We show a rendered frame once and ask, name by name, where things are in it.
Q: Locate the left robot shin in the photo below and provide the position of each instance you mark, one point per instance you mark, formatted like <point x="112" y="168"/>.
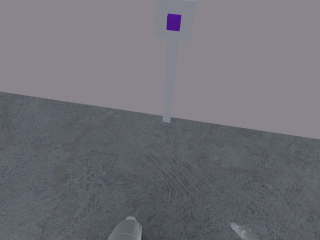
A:
<point x="131" y="218"/>

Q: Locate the panel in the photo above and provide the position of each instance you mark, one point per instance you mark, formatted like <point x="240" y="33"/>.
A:
<point x="185" y="8"/>

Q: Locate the button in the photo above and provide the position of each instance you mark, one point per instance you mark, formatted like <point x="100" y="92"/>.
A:
<point x="173" y="22"/>

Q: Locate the robot left thigh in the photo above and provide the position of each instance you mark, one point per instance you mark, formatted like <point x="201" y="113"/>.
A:
<point x="127" y="229"/>

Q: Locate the right robot hand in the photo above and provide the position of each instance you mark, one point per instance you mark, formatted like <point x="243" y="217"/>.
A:
<point x="243" y="231"/>

